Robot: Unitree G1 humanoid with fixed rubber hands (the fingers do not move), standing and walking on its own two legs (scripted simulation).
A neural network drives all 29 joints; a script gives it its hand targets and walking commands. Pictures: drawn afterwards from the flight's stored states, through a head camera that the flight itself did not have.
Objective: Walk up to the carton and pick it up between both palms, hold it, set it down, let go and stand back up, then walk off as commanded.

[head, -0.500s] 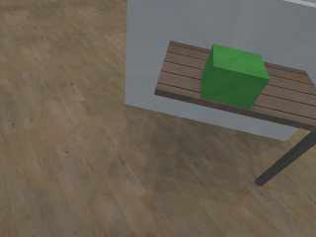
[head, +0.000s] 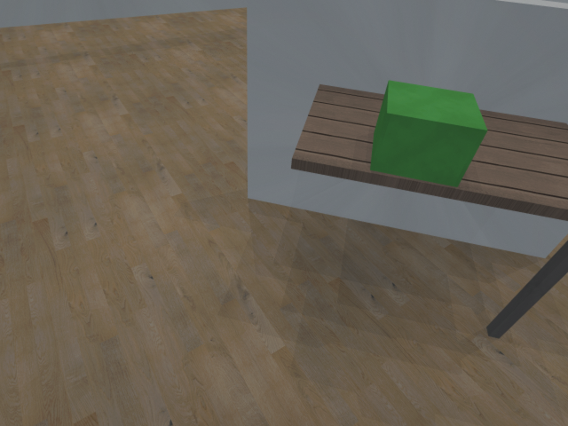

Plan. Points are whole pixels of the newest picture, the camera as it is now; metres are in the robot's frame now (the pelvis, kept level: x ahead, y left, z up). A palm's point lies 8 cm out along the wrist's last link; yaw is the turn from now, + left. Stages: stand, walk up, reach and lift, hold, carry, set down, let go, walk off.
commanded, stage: stand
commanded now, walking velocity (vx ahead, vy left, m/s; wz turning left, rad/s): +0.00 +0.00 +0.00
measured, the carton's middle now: (421, 131) +0.88 -0.38 +0.01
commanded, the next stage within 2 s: none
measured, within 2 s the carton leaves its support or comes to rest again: neither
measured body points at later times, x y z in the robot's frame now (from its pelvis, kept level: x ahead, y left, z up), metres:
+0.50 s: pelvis +0.00 -0.03 +0.01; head +0.01 -0.05 +0.46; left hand +0.06 +0.28 -0.10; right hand +0.02 -0.32 -0.13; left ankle +0.05 +0.09 -0.71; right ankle +0.01 -0.15 -0.71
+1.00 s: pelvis +0.00 -0.04 +0.01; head +0.01 -0.05 +0.46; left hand +0.09 +0.27 -0.10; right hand +0.07 -0.32 -0.13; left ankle +0.05 +0.09 -0.71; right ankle +0.01 -0.15 -0.71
